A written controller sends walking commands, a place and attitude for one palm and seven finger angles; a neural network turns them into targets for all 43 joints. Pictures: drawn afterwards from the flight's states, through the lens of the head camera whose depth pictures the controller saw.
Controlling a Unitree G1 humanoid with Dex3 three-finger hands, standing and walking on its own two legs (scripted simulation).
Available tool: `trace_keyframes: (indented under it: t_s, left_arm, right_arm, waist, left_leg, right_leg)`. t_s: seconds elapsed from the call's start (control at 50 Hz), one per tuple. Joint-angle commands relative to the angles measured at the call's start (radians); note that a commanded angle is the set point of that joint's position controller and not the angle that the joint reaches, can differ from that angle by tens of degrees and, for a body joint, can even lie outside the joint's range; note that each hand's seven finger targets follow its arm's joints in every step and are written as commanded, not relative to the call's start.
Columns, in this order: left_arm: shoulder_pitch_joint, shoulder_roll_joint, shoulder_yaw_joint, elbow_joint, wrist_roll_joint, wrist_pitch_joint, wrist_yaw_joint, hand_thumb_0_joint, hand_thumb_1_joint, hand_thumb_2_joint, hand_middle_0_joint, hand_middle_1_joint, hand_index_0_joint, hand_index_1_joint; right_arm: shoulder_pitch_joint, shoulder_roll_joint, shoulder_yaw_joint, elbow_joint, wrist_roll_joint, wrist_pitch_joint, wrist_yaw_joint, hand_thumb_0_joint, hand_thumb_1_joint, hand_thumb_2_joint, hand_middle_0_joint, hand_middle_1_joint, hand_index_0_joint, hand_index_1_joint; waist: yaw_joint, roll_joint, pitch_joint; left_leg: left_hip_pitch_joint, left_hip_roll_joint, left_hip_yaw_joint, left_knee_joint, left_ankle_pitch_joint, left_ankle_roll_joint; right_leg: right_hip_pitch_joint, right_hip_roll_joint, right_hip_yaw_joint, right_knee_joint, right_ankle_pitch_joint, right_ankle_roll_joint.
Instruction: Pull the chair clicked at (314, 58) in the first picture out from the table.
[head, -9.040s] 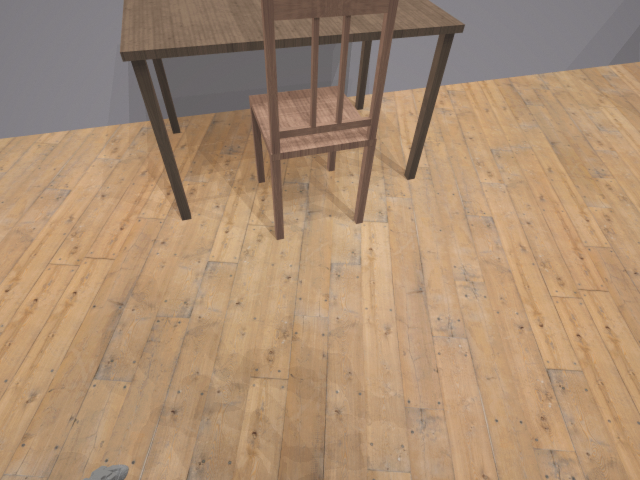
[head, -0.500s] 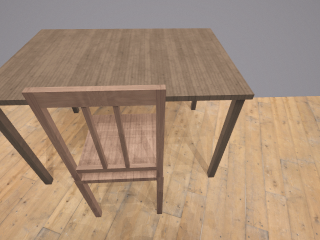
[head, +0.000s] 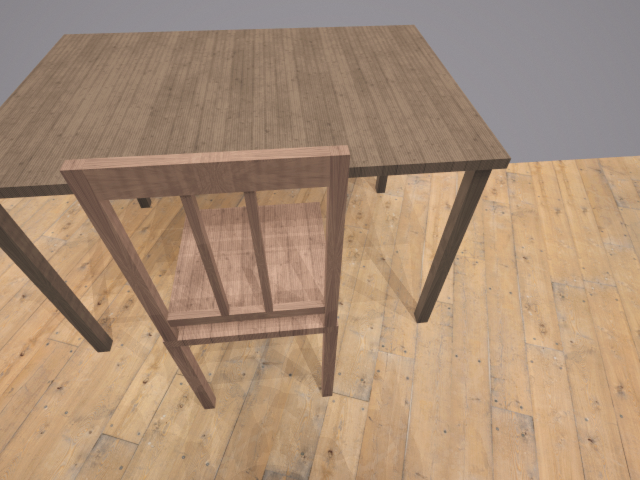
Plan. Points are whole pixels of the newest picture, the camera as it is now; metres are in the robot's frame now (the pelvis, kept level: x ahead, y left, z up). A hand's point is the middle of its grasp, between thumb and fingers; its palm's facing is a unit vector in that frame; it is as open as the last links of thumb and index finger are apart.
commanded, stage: come to a stop and stand still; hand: left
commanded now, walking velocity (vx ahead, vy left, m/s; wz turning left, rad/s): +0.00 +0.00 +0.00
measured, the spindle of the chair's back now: (209, 261) +0.48 +0.22 -0.07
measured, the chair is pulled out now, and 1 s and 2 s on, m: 0.00 0.00 0.00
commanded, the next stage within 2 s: look again from close up in 1.42 s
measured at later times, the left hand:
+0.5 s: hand out of the picture +0.03 +0.15 -0.17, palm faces +0.01 -0.99 -0.17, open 7.3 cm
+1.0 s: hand out of the picture +0.08 +0.15 -0.17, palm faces +0.00 -0.98 -0.20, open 7.3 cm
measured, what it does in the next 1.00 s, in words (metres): shifts its weight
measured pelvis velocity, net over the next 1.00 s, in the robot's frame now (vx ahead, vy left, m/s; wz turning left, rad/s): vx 0.07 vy -0.03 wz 0.00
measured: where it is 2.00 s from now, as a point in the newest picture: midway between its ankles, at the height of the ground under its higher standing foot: outside the picture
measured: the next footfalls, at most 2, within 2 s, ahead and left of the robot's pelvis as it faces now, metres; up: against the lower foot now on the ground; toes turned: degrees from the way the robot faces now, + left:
none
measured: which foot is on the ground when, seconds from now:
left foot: down 0.00-1.00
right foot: down 0.00-1.00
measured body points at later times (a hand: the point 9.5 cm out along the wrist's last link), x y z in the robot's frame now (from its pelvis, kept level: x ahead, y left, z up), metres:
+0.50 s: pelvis +0.05 +0.00 +0.00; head +0.07 +0.00 +0.45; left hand +0.04 +0.21 -0.16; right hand +0.06 -0.23 -0.16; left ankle +0.02 +0.04 -0.74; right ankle +0.05 -0.13 -0.74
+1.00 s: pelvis +0.07 -0.03 +0.00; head +0.09 -0.03 +0.45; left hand +0.08 +0.20 -0.15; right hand +0.06 -0.24 -0.16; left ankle +0.02 +0.04 -0.74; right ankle +0.05 -0.13 -0.74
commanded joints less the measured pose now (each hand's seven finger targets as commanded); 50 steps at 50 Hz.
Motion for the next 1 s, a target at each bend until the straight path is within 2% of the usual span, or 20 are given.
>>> trace_keyframes:
  t_s: [0.0, 0.12, 0.14, 0.22, 0.32, 0.36, 0.38, 0.46, 0.54, 0.62, 0.76, 0.8, 0.84, 0.98]
  left_arm:
    - [0.046, 0.087, 0.015, -0.019, -0.005, -0.022, 0.006, 0.000, 0.900, 0.900, -0.200, -0.300, -0.200, -0.300]
    - [0.046, 0.077, 0.009, 0.004, -0.006, -0.028, 0.008, 0.000, 0.900, 0.900, -0.200, -0.300, -0.200, -0.300]
    - [0.043, 0.077, 0.009, 0.007, -0.006, -0.028, 0.008, 0.000, 0.900, 0.900, -0.200, -0.300, -0.200, -0.300]
    - [0.048, 0.069, 0.006, 0.019, -0.007, -0.032, 0.009, 0.000, 0.900, 0.900, -0.200, -0.300, -0.200, -0.300]
    - [0.055, 0.066, 0.003, 0.036, -0.011, -0.036, 0.011, 0.000, 0.900, 0.900, -0.200, -0.300, -0.200, -0.300]
    - [0.053, 0.069, 0.003, 0.040, -0.012, -0.036, 0.012, 0.000, 0.900, 0.900, -0.200, -0.300, -0.200, -0.300]
    - [0.052, 0.069, 0.003, 0.043, -0.013, -0.038, 0.013, 0.000, 0.900, 0.900, -0.200, -0.300, -0.200, -0.300]
    - [0.049, 0.070, 0.002, 0.052, -0.016, -0.038, 0.015, 0.000, 0.900, 0.900, -0.200, -0.300, -0.200, -0.300]
    - [0.040, 0.075, 0.002, 0.056, -0.017, -0.035, 0.016, 0.000, 0.900, 0.900, -0.200, -0.300, -0.200, -0.300]
    - [0.042, 0.075, 0.002, 0.062, -0.018, -0.034, 0.017, 0.000, 0.900, 0.900, -0.200, -0.300, -0.200, -0.300]
    - [0.030, 0.081, 0.001, 0.058, -0.019, -0.035, 0.017, 0.000, 0.900, 0.900, -0.200, -0.300, -0.200, -0.300]
    - [0.033, 0.083, 0.002, 0.057, -0.020, -0.037, 0.018, 0.000, 0.900, 0.900, -0.200, -0.300, -0.200, -0.300]
    - [0.029, 0.084, 0.002, 0.056, -0.021, -0.039, 0.018, 0.000, 0.900, 0.900, -0.200, -0.300, -0.200, -0.300]
    - [0.038, 0.086, -0.001, 0.057, -0.020, -0.043, 0.019, 0.000, 0.900, 0.900, -0.200, -0.300, -0.200, -0.300]
  right_arm:
    - [-0.016, -0.111, -0.026, -0.050, 0.002, -0.028, -0.012, 0.000, -0.900, -0.900, 0.200, 0.300, 0.200, 0.300]
    - [-0.003, -0.103, -0.023, -0.026, 0.004, -0.032, -0.014, 0.000, -0.900, -0.900, 0.200, 0.300, 0.200, 0.300]
    - [-0.004, -0.099, -0.021, -0.024, 0.004, -0.032, -0.014, 0.000, -0.900, -0.900, 0.200, 0.300, 0.200, 0.300]
    - [-0.001, -0.098, -0.019, -0.016, 0.006, -0.039, -0.017, 0.000, -0.900, -0.900, 0.200, 0.300, 0.200, 0.300]
    - [-0.008, -0.093, -0.012, 0.000, 0.008, -0.049, -0.022, 0.000, -0.900, -0.900, 0.200, 0.300, 0.200, 0.300]
    - [-0.011, -0.089, -0.011, 0.004, 0.009, -0.051, -0.024, 0.000, -0.900, -0.900, 0.200, 0.300, 0.200, 0.300]
    - [-0.008, -0.087, -0.009, 0.007, 0.009, -0.053, -0.026, 0.000, -0.900, -0.900, 0.200, 0.300, 0.200, 0.300]
    - [-0.010, -0.088, -0.007, 0.018, 0.010, -0.055, -0.031, 0.000, -0.900, -0.900, 0.200, 0.300, 0.200, 0.300]
    - [-0.015, -0.083, -0.006, 0.028, 0.010, -0.053, -0.034, 0.000, -0.900, -0.900, 0.200, 0.300, 0.200, 0.300]
    - [-0.015, -0.084, -0.004, 0.037, 0.009, -0.053, -0.035, 0.000, -0.900, -0.900, 0.200, 0.300, 0.200, 0.300]
    - [-0.012, -0.080, -0.004, 0.049, 0.008, -0.050, -0.034, 0.000, -0.900, -0.900, 0.200, 0.300, 0.200, 0.300]
    - [-0.006, -0.078, -0.002, 0.052, 0.008, -0.053, -0.034, 0.000, -0.900, -0.900, 0.200, 0.300, 0.200, 0.300]
    - [-0.004, -0.074, -0.003, 0.056, 0.009, -0.052, -0.034, 0.000, -0.900, -0.900, 0.200, 0.300, 0.200, 0.300]
    - [0.001, -0.067, -0.001, 0.071, 0.009, -0.051, -0.032, 0.000, -0.900, -0.900, 0.200, 0.300, 0.200, 0.300]
  waist:
    - [0.026, 0.045, 0.065]
    - [0.017, 0.003, 0.059]
    - [0.015, 0.003, 0.075]
    - [0.011, -0.004, 0.049]
    - [0.010, -0.014, 0.015]
    - [0.010, 0.007, 0.013]
    - [0.008, -0.010, 0.003]
    - [0.007, -0.004, -0.015]
    - [0.008, 0.003, 0.012]
    - [0.011, 0.013, 0.005]
    - [0.012, -0.013, 0.025]
    - [0.013, -0.010, -0.001]
    - [0.012, -0.004, 0.005]
    - [0.014, -0.016, 0.025]
  left_leg:
    - [-0.103, 0.223, -0.297, -0.245, -0.311, -0.049]
    - [-0.065, 0.218, -0.283, -0.225, -0.246, -0.051]
    - [-0.062, 0.217, -0.285, -0.228, -0.229, -0.052]
    - [-0.018, 0.212, -0.260, -0.206, -0.141, -0.058]
    - [0.051, 0.204, -0.219, -0.157, 0.058, -0.060]
    - [0.072, 0.202, -0.205, -0.140, 0.147, -0.060]
    - [0.083, 0.201, -0.197, -0.124, 0.197, -0.060]
    - [0.123, 0.201, -0.182, -0.093, 0.314, -0.061]
    - [0.117, 0.203, -0.179, -0.097, 0.314, -0.060]
    - [0.131, 0.202, -0.178, -0.096, 0.317, -0.063]
    - [0.117, 0.201, -0.175, -0.100, 0.277, -0.064]
    - [0.130, 0.200, -0.174, -0.098, 0.284, -0.065]
    - [0.126, 0.200, -0.169, -0.097, 0.294, -0.065]
    - [0.115, 0.197, -0.167, -0.106, 0.222, -0.070]
  right_leg:
    - [0.009, -0.036, 0.047, -0.040, -0.092, -0.042]
    - [0.011, -0.049, 0.061, -0.063, -0.052, -0.040]
    - [0.002, -0.048, 0.061, -0.065, -0.042, -0.042]
    - [0.013, -0.057, 0.068, -0.070, 0.000, -0.037]
    - [0.030, -0.067, 0.071, -0.071, 0.071, -0.031]
    - [0.032, -0.067, 0.073, -0.069, 0.086, -0.028]
    - [0.042, -0.070, 0.072, -0.066, 0.107, -0.028]
    - [0.060, -0.072, 0.076, -0.060, 0.157, -0.028]
    - [0.064, -0.070, 0.075, -0.063, 0.154, -0.029]
    - [0.076, -0.073, 0.076, -0.063, 0.160, -0.030]
    - [0.087, -0.079, 0.083, -0.077, 0.191, -0.035]
    - [0.103, -0.082, 0.087, -0.076, 0.211, -0.037]
    - [0.105, -0.080, 0.086, -0.078, 0.231, -0.039]
    - [0.101, -0.086, 0.093, -0.101, 0.222, -0.043]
